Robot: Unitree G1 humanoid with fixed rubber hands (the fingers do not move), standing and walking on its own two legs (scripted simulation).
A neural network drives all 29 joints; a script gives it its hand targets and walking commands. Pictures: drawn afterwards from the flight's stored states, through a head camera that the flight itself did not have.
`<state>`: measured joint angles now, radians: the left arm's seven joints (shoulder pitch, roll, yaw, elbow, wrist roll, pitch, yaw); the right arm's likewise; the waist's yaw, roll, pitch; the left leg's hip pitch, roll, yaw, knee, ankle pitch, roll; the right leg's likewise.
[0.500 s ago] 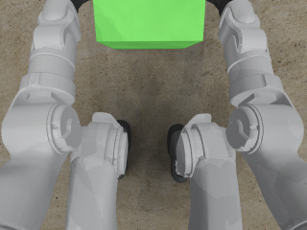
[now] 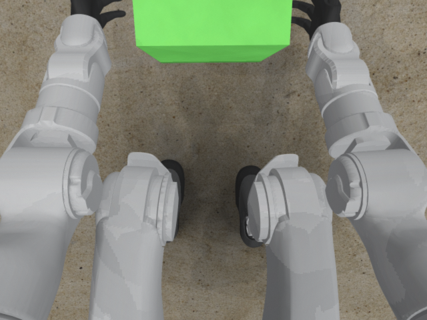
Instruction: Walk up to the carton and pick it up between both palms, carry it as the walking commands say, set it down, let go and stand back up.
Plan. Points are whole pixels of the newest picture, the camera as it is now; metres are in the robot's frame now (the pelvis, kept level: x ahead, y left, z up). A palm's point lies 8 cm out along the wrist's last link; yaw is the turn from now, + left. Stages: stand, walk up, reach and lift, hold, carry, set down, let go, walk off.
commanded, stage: set down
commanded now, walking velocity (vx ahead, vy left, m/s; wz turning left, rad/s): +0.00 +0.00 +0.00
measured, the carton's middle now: out of the picture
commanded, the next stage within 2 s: let go in 1.68 s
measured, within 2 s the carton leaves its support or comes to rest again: neither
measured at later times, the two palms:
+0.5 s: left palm out of the picture +0.54 +0.19 -0.17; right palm (340, 4) +0.54 -0.17 -0.18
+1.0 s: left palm out of the picture +0.55 +0.19 +0.04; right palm out of the picture +0.55 -0.19 +0.04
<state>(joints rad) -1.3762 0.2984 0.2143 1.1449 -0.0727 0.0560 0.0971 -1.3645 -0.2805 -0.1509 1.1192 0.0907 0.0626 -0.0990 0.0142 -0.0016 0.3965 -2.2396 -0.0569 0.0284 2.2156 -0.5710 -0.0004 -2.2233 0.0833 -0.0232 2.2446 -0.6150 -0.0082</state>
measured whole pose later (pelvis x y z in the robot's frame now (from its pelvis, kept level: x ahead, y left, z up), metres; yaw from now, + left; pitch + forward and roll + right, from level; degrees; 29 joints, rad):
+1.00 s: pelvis -0.01 +0.01 +0.11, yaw -2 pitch +40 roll +0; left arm -1.38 0.32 0.24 1.01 -0.07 0.24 0.08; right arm -1.39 -0.39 -0.19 1.07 0.13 0.23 -0.04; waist 0.03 -0.02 0.08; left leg -2.03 -0.04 0.02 1.84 -0.49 0.02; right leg -2.03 0.06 0.00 1.85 -0.52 -0.01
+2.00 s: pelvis +0.05 +0.01 +0.33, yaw -2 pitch +35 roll +0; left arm -0.80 0.20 0.24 0.78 0.09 0.18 0.01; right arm -0.85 -0.23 -0.26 0.81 -0.11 0.19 0.01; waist 0.02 -0.01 0.07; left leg -1.26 -0.04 0.00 0.93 -0.27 0.03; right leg -1.25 0.05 0.04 0.93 -0.28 0.01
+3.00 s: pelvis +0.12 -0.01 +0.41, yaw +0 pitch -5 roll +0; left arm 0.23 0.19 0.03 0.43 0.02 0.14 -0.08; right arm 0.19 -0.19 -0.01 0.43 -0.02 0.13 0.04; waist -0.01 0.01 0.08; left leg -0.10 -0.02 -0.05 0.45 -0.27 0.00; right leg -0.08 0.05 0.02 0.44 -0.28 -0.04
